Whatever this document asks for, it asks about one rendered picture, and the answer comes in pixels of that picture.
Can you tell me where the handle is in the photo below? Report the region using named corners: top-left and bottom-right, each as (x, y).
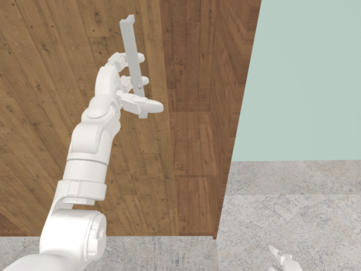
top-left (120, 15), bottom-right (148, 119)

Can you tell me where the left robot upper arm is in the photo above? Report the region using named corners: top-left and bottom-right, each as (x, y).
top-left (3, 209), bottom-right (107, 271)

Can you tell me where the robot left forearm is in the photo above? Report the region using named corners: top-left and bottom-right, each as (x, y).
top-left (39, 94), bottom-right (121, 252)

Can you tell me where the robot right hand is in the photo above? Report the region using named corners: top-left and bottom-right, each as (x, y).
top-left (268, 244), bottom-right (302, 271)

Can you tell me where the wardrobe door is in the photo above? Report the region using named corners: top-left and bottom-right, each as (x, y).
top-left (0, 0), bottom-right (179, 237)
top-left (0, 213), bottom-right (21, 230)

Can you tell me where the robot left hand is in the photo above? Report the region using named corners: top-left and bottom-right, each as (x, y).
top-left (95, 52), bottom-right (164, 115)

